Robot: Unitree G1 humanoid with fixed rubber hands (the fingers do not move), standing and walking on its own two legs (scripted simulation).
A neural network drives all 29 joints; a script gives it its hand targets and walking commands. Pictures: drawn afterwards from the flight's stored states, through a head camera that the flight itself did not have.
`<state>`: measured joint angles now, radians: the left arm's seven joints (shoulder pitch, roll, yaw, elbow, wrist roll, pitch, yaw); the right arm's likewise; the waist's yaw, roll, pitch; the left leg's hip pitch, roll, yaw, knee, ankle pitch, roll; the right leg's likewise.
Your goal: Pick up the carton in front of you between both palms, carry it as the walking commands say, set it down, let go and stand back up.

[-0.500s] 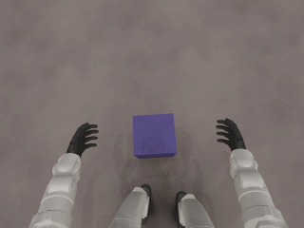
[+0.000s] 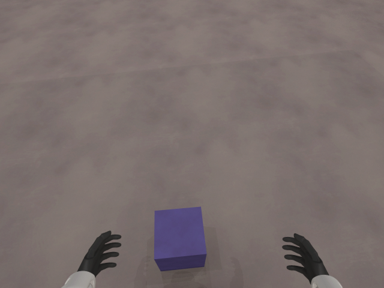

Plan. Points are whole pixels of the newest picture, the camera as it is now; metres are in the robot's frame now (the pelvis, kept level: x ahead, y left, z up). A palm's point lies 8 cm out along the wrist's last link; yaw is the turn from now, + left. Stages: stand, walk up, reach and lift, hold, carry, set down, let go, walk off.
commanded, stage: let go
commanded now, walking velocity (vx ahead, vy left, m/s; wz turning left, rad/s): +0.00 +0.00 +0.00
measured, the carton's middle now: (180, 239) +0.39 +0.08 -0.65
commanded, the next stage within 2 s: stand in 0.32 s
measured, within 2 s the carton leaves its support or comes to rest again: neither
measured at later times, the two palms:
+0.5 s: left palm (62, 275) +0.15 +0.29 -0.08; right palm (328, 286) +0.14 -0.26 -0.08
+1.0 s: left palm (53, 282) +0.14 +0.32 -0.10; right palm out of the picture +0.13 -0.26 -0.09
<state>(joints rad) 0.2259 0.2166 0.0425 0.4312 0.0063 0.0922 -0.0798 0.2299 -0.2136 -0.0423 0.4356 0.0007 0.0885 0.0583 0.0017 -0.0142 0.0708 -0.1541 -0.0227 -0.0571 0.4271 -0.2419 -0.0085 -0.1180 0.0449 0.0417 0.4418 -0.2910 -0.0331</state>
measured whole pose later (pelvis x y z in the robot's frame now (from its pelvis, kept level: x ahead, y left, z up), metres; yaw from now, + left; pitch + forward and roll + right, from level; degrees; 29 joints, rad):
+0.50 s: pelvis +0.00 +0.02 -0.01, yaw +0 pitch -1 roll +0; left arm 0.20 0.32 0.06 0.59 0.04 0.06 0.00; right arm 0.20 -0.29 -0.05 0.67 -0.05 0.03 -0.01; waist 0.01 -0.03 0.01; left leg -0.21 -0.03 -0.05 0.53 -0.30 0.01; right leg -0.16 0.04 0.05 0.51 -0.33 -0.01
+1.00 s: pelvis +0.01 +0.03 +0.00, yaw -1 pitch -1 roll +0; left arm 0.18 0.35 0.02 0.80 0.03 0.00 0.03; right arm 0.14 -0.33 -0.02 0.85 -0.03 -0.01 -0.02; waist 0.00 -0.03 0.01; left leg -0.16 -0.05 -0.02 0.45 -0.27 0.03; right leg -0.12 0.02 0.08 0.44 -0.30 0.01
